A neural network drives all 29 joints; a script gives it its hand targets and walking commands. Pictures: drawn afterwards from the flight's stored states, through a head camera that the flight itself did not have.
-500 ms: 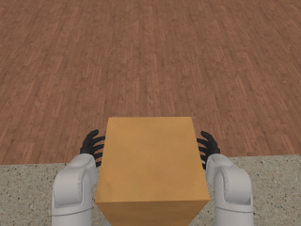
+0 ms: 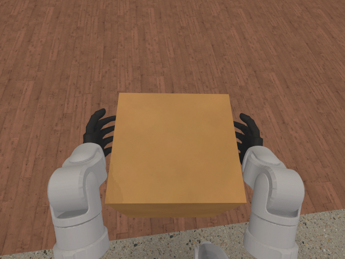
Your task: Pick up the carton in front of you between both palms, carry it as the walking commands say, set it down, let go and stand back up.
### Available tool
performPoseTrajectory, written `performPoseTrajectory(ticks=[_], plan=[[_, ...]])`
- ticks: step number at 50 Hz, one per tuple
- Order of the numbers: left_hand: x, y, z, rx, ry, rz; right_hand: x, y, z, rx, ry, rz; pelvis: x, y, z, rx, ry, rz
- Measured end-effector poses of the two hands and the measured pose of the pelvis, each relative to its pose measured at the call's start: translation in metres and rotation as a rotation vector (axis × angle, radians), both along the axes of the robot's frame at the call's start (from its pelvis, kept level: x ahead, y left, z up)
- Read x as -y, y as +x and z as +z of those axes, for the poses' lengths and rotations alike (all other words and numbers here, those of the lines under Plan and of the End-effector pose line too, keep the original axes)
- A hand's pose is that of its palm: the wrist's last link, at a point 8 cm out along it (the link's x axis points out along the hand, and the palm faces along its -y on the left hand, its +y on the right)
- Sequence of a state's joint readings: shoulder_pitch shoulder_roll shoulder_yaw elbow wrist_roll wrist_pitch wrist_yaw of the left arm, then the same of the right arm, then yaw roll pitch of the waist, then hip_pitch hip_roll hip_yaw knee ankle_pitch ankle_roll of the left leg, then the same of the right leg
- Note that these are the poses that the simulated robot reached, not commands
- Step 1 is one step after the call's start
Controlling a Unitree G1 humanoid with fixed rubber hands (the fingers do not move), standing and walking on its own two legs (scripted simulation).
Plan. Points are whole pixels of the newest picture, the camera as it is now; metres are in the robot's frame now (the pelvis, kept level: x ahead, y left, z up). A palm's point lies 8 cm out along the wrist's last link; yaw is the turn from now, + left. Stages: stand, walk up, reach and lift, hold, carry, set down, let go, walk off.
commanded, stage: carry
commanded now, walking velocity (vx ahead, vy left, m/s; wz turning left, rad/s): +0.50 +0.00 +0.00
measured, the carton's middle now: (172, 164) +0.31 +0.00 +0.05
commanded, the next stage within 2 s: none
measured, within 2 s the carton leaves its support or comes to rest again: neither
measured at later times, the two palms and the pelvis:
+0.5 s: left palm (123, 36) +0.71 +0.14 +0.13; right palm (217, 39) +0.73 -0.16 +0.12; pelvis +0.31 -0.03 -0.01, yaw +1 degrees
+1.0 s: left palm out of the picture +1.06 +0.12 +0.18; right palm out of the picture +1.05 -0.19 +0.18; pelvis +0.67 -0.02 +0.01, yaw +3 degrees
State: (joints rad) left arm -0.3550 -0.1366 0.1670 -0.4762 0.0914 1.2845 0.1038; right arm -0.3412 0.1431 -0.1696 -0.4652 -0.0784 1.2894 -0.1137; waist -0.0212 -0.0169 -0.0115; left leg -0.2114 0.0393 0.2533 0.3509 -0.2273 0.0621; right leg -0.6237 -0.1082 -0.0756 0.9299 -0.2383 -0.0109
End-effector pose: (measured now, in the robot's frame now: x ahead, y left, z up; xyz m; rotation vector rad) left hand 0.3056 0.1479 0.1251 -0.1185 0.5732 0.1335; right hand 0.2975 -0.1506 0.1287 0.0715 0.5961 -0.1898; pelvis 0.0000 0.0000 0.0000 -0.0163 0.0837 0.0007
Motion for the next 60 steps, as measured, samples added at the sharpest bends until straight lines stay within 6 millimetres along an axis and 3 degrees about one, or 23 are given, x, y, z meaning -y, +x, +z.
performPoseTrajectory(ticks=[6,10,13,18,23,31,34,39,43,50,54,60], plan=[[0.008,0.110,0.026,0.031,0.071,-0.012,0.009,0.116,0.021,0.029,-0.042,0.061,0.013,0.083,-0.009,0.008,0.020,0.018],[0.018,0.189,0.028,-0.005,0.128,-0.007,0.019,0.202,0.013,-0.004,-0.053,0.110,0.026,0.146,-0.031,0.023,0.024,0.033],[0.022,0.238,0.018,-0.085,0.157,0.001,0.022,0.259,-0.001,-0.082,-0.045,0.145,0.034,0.179,-0.032,0.018,0.018,0.032],[0.019,0.304,-0.002,-0.205,0.135,0.030,0.019,0.333,-0.016,-0.200,-0.022,0.154,0.041,0.230,-0.016,-0.004,0.035,0.027],[0.014,0.374,-0.002,-0.166,0.092,0.066,0.014,0.406,-0.014,-0.163,0.014,0.124,0.038,0.287,-0.009,-0.028,0.038,0.019],[-0.003,0.500,0.001,-0.041,0.035,0.067,-0.002,0.523,-0.005,-0.041,0.032,0.065,0.014,0.414,-0.020,-0.032,0.031,0.005],[-0.005,0.547,-0.004,-0.053,0.023,0.032,-0.004,0.559,-0.007,-0.052,-0.010,0.048,0.006,0.454,-0.016,-0.027,0.044,0.006],[0.009,0.612,0.004,-0.105,0.021,-0.024,0.010,0.602,-0.005,-0.107,-0.009,-0.004,-0.002,0.512,0.007,-0.034,0.019,0.007],[0.024,0.665,0.025,-0.062,0.014,-0.053,0.024,0.645,0.016,-0.062,-0.002,-0.043,0.000,0.561,0.018,-0.033,0.003,0.007],[0.033,0.758,0.057,-0.009,0.062,-0.019,0.034,0.757,0.047,-0.010,-0.002,0.016,0.023,0.668,0.011,-0.017,-0.006,0.048],[0.017,0.791,0.058,-0.090,0.117,0.046,0.018,0.821,0.048,-0.087,-0.011,0.122,0.034,0.719,0.021,0.001,0.000,0.087],[-0.025,0.828,0.068,-0.169,0.119,0.172,-0.030,0.899,0.059,-0.156,-0.030,0.262,0.038,0.785,0.045,0.001,0.034,0.150]])
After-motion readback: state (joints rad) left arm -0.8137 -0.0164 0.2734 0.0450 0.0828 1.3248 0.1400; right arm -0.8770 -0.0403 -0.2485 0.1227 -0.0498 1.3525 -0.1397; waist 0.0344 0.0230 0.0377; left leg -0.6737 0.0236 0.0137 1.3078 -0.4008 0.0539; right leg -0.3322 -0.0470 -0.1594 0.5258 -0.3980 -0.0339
